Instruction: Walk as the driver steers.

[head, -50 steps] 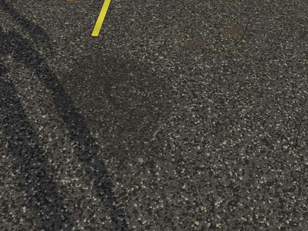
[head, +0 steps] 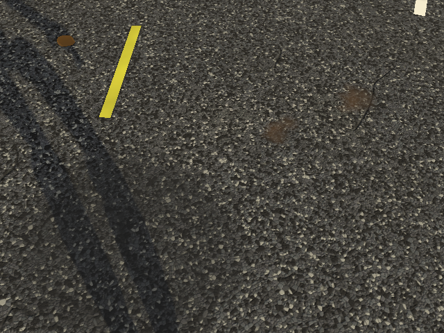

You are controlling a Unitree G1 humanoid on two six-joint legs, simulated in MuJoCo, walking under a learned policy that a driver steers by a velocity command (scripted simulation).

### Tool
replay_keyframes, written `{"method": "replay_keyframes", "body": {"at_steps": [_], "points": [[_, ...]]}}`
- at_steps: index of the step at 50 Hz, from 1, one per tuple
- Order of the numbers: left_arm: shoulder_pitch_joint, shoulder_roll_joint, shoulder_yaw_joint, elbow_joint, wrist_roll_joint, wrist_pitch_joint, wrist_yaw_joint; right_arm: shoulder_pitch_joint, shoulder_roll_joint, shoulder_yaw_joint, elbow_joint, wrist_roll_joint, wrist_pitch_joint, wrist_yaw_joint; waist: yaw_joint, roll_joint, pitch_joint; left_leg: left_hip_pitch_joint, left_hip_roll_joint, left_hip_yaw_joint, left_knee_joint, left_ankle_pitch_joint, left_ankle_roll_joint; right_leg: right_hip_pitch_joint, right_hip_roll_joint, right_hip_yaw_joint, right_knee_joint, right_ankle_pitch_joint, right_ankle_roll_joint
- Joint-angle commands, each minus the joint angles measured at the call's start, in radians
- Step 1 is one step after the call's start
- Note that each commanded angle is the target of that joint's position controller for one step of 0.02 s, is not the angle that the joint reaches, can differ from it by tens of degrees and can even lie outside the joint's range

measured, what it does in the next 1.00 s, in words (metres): walks ahead, turning left: right foot, then left foot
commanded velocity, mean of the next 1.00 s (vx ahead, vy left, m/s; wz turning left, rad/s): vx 0.50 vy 0.00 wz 0.32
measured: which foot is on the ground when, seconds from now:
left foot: down 0.00-0.34, up 0.36-0.82, down 0.84-1.00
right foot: up 0.00-0.32, down 0.34-0.86, up 0.88-1.00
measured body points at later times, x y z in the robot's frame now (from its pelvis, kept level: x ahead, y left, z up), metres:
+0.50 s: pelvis +0.29 -0.04 +0.01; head +0.31 -0.04 +0.46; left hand +0.34 +0.26 -0.08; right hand +0.46 -0.28 -0.10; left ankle +0.18 +0.07 -0.64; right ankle +0.35 -0.13 -0.73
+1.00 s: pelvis +0.52 +0.10 +0.01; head +0.54 +0.12 +0.46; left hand +0.50 +0.39 -0.12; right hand +0.73 -0.11 -0.08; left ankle +0.52 +0.19 -0.73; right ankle +0.52 -0.07 -0.64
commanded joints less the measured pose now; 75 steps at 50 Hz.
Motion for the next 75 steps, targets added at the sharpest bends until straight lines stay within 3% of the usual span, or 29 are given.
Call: {"method": "replay_keyframes", "body": {"at_steps": [1, 8, 12, 16, 17, 18, 19, 20, 22, 26, 31, 38, 41, 42, 43, 44, 45, 47, 49, 55, 63, 66, 68, 69, 70, 71, 72, 73, 75], "points": [[-0.045, 0.134, 0.037, -0.116, 0.018, -0.026, 0.002, 0.038, -0.113, -0.028, -0.076, -0.013, -0.007, -0.015, 0.006, 0.040, -0.106, 0.290, 0.278, -0.425, -0.280, 0.168, 0.216, -0.268, -0.083, 0.065, -0.066, 0.060, 0.011], [-0.191, 0.054, 0.008, -0.148, 0.022, -0.002, 0.005, 0.081, -0.163, -0.045, -0.059, 0.008, 0.005, -0.049, -0.035, 0.076, -0.054, 0.094, 0.165, -0.246, -0.290, 0.179, 0.144, -0.147, -0.025, 0.009, -0.530, 0.415, 0.087], [-0.276, 0.083, 0.018, -0.170, 0.001, -0.017, -0.010, 0.146, -0.160, -0.046, -0.036, 0.015, 0.021, -0.055, -0.067, 0.097, -0.059, 0.170, 0.193, -0.339, -0.224, 0.069, 0.116, -0.098, 0.013, 0.036, -0.679, 0.459, 0.076], [-0.165, 0.132, 0.049, -0.143, -0.003, -0.035, -0.013, 0.121, -0.136, -0.043, -0.047, 0.009, 0.031, -0.056, 0.012, 0.137, -0.084, 0.229, 0.199, -0.426, -0.079, 0.073, 0.070, 0.061, 0.012, 0.035, -0.770, 0.351, 0.008], [-0.065, 0.164, 0.063, -0.129, 0.011, -0.040, -0.005, 0.118, -0.092, -0.028, -0.057, 0.003, 0.027, -0.053, 0.063, 0.112, -0.165, 0.181, 0.152, -0.382, 0.068, 0.080, 0.037, 0.242, -0.055, 0.080, -0.767, 0.332, -0.037], [0.082, 0.220, 0.077, -0.116, 0.019, -0.038, 0.003, 0.146, -0.027, -0.005, -0.075, -0.017, 0.023, -0.051, 0.105, -0.035, -0.305, 0.048, 0.070, -0.271, 0.358, -0.152, -0.005, 0.495, -0.240, 0.273, -0.762, 0.274, -0.097], [0.136, 0.283, 0.094, -0.074, 0.023, -0.022, -0.007, 0.269, -0.015, 0.004, -0.111, 0.021, 0.014, -0.050, 0.036, -0.382, -0.362, -0.298, -0.009, -0.173, 0.636, -0.460, -0.051, 0.704, -0.424, 0.755, -0.874, -0.007, -0.251], [0.093, 0.176, 0.072, -0.100, 0.005, -0.019, -0.010, 0.240, -0.124, -0.017, -0.075, 0.029, 0.016, -0.054, 0.066, -0.215, -0.258, -0.392, 0.074, -0.198, 0.745, -0.390, -0.068, 0.632, -0.403, 0.743, -0.914, -0.190, -0.225], [0.029, 0.112, 0.048, -0.098, 0.015, -0.010, -0.008, 0.091, -0.135, -0.025, -0.090, 0.006, 0.023, -0.053, 0.076, -0.055, -0.098, -0.364, 0.124, -0.152, 0.739, -0.225, -0.079, 0.415, -0.303, 0.455, -0.933, 0.014, -0.169], [0.005, 0.077, 0.036, -0.056, 0.014, -0.016, -0.011, 0.071, -0.062, -0.015, -0.103, 0.009, 0.021, -0.037, 0.026, -0.101, -0.043, -0.278, 0.166, -0.121, 0.587, -0.155, -0.086, 0.263, -0.219, 0.234, -1.006, 0.274, -0.189], [0.022, 0.141, 0.051, -0.011, -0.003, -0.009, -0.008, -0.055, -0.020, 0.012, -0.133, -0.007, 0.007, -0.022, 0.045, -0.063, -0.026, -0.269, 0.190, -0.059, 0.290, 0.031, -0.102, 0.263, -0.213, 0.102, -1.053, 0.434, -0.208], [0.119, 0.185, 0.058, 0.065, -0.026, 0.023, -0.006, -0.214, -0.043, 0.010, -0.181, 0.008, -0.010, 0.001, 0.079, -0.082, 0.005, -0.157, 0.143, -0.007, 0.030, 0.095, -0.060, 0.351, -0.250, 0.049, -1.007, 0.497, -0.161], [0.101, 0.187, 0.054, 0.076, -0.028, 0.037, 0.002, -0.007, -0.112, -0.030, -0.121, -0.005, -0.009, -0.006, -0.050, -0.067, -0.119, 0.180, 0.080, 0.047, -0.054, 0.090, 0.004, 0.332, -0.198, -0.027, -0.746, 0.816, -0.108], [0.096, 0.149, 0.036, 0.061, -0.009, 0.034, 0.006, 0.158, -0.168, -0.053, -0.084, -0.010, -0.004, -0.018, -0.123, -0.020, -0.237, 0.448, 0.179, -0.059, -0.020, 0.107, 0.049, 0.177, -0.155, -0.066, -0.507, 0.678, -0.070], [0.193, 0.032, -0.005, 0.027, 0.006, 0.017, -0.001, 0.239, -0.278, -0.073, -0.076, -0.027, 0.002, -0.027, -0.092, 0.238, -0.373, 0.801, 0.459, -0.521, -0.080, -0.022, 0.208, -0.225, 0.006, -0.090, -0.101, 0.129, 0.003], [0.171, 0.090, 0.007, 0.049, -0.011, 0.000, -0.006, 0.259, -0.198, -0.055, -0.071, -0.016, 0.004, -0.026, -0.120, 0.225, -0.434, 0.795, 0.503, -0.721, -0.201, -0.147, 0.238, -0.341, 0.021, 0.062, 0.055, -0.170, 0.000], [0.094, 0.157, 0.030, 0.024, -0.040, -0.007, -0.010, 0.195, -0.156, -0.037, -0.069, -0.014, -0.001, -0.024, -0.111, 0.165, -0.263, 0.668, 0.472, -0.567, -0.219, -0.159, 0.189, -0.418, -0.029, 0.076, 0.096, -0.114, -0.013], [0.017, 0.136, 0.030, 0.012, -0.027, 0.001, -0.005, 0.080, -0.089, -0.017, -0.066, -0.017, -0.010, -0.018, -0.050, 0.098, -0.107, 0.419, 0.383, -0.339, -0.278, -0.051, 0.136, -0.372, -0.102, 0.045, -0.003, 0.038, -0.011], [0.064, 0.105, 0.033, 0.033, -0.022, 0.031, -0.002, 0.022, -0.060, -0.013, -0.058, -0.026, -0.030, -0.014, 0.005, 0.130, -0.073, 0.282, 0.341, -0.219, -0.348, 0.038, 0.114, -0.259, -0.131, 0.059, -0.054, 0.125, 0.002], [-0.020, 0.056, 0.030, 0.008, -0.016, 0.056, -0.003, 0.039, -0.088, -0.030, 0.007, -0.034, -0.054, -0.032, 0.010, 0.067, -0.015, 0.275, 0.330, -0.001, -0.411, 0.228, 0.101, -0.329, -0.113, 0.089, -0.257, 0.373, 0.026], [-0.258, 0.028, 0.011, -0.100, -0.013, 0.049, -0.053, 0.135, -0.141, -0.047, 0.081, -0.007, -0.016, -0.051, -0.073, 0.038, 0.058, 0.469, 0.373, 0.144, -0.371, 0.320, 0.060, -0.355, -0.084, -0.038, -0.568, 0.426, -0.029], [-0.235, 0.059, 0.027, -0.128, -0.013, 0.053, -0.067, 0.120, -0.175, -0.057, 0.083, 0.001, 0.010, -0.061, -0.030, 0.082, 0.004, 0.537, 0.381, 0.184, -0.219, 0.720, 0.029, -0.251, -0.015, -0.119, -0.585, 0.274, -0.079], [-0.043, 0.125, 0.066, -0.093, -0.016, 0.058, -0.061, 0.096, -0.193, -0.059, 0.075, 0.004, 0.028, -0.073, 0.085, 0.097, -0.113, 0.490, 0.351, 0.217, 0.068, 0.933, -0.007, 0.020, 0.065, -0.159, -0.618, 0.235, -0.133], [0.127, 0.193, 0.102, -0.053, -0.017, 0.064, -0.044, 0.091, -0.182, -0.052, 0.063, 0.000, 0.025, -0.079, 0.169, 0.049, -0.201, 0.307, 0.310, 0.224, 0.325, 0.761, -0.047, 0.314, 0.049, -0.072, -0.671, 0.281, -0.179], [0.170, 0.313, 0.128, -0.045, -0.025, 0.067, -0.027, 0.182, -0.047, -0.008, 0.012, -0.037, 0.000, -0.062, 0.091, -0.212, -0.291, -0.167, 0.144, 0.196, 0.710, -0.082, -0.120, 0.706, -0.220, 0.432, -0.691, 0.203, -0.352], [0.183, 0.272, 0.109, -0.075, -0.019, 0.055, -0.028, 0.134, -0.061, 0.002, 0.002, -0.019, -0.045, -0.046, 0.114, -0.150, -0.441, -0.330, 0.041, -0.048, 0.867, -0.441, -0.118, 0.816, -0.334, 0.811, -0.864, 0.098, -0.440], [0.160, 0.207, 0.088, -0.068, -0.009, 0.045, -0.031, 0.013, -0.124, -0.017, -0.031, 0.024, -0.069, -0.033, 0.145, -0.085, -0.324, -0.424, 0.103, -0.105, 0.873, -0.361, -0.094, 0.746, -0.302, 0.668, -0.902, 0.134, -0.374], [0.104, 0.180, 0.081, -0.071, -0.012, 0.038, -0.030, -0.019, -0.115, -0.012, -0.045, 0.026, -0.083, -0.033, 0.108, -0.041, -0.213, -0.417, 0.146, -0.093, 0.790, -0.271, -0.078, 0.597, -0.260, 0.531, -0.905, 0.202, -0.335], [-0.014, 0.118, 0.060, -0.101, -0.005, 0.037, -0.023, -0.004, -0.124, -0.024, -0.028, -0.015, -0.075, -0.045, 0.023, -0.015, -0.109, -0.283, 0.206, -0.088, 0.640, -0.177, -0.093, 0.334, -0.186, 0.362, -0.936, 0.385, -0.292]]}}
Keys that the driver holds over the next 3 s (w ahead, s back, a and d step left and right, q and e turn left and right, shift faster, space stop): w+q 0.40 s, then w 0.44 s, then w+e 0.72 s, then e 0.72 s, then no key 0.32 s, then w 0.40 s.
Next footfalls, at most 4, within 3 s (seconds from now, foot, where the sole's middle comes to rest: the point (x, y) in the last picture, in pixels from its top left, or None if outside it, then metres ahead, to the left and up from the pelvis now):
0.34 right None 0.38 -0.12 -0.77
0.84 left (159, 295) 0.56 0.21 -0.77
1.38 right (213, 199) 0.90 0.05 -0.77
1.82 left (166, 143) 1.16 0.24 -0.77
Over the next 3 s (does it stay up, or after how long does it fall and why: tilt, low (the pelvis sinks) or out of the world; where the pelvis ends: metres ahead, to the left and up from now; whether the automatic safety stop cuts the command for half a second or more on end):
stays up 1.07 0.05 0.00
